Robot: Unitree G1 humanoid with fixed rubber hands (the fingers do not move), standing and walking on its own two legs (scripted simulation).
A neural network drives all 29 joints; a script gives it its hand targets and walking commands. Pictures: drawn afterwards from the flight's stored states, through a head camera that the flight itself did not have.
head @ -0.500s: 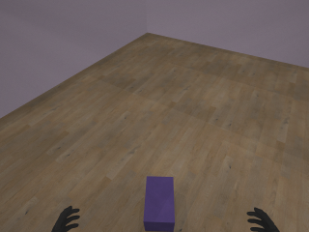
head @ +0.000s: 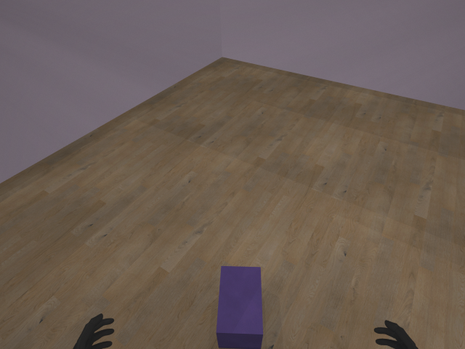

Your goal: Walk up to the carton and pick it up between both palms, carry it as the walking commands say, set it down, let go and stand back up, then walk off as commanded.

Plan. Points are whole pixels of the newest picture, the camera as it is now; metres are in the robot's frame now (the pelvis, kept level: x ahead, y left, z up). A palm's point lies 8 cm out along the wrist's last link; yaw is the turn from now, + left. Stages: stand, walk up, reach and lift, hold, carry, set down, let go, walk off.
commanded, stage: stand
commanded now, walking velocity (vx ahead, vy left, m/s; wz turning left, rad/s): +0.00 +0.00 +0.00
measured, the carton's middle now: (240, 306) +0.49 +0.00 -0.69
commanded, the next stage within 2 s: walk off in 0.48 s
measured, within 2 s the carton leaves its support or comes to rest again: neither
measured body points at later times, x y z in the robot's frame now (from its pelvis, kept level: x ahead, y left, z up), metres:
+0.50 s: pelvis +0.00 +0.00 +0.00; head -0.02 +0.01 +0.45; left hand +0.15 +0.29 -0.08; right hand +0.13 -0.28 -0.09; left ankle +0.02 +0.10 -0.74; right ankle +0.01 -0.11 -0.74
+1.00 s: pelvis -0.03 +0.01 +0.00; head -0.02 +0.01 +0.45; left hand +0.12 +0.29 -0.10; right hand +0.05 -0.29 -0.12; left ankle -0.02 +0.12 -0.71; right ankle +0.01 -0.11 -0.74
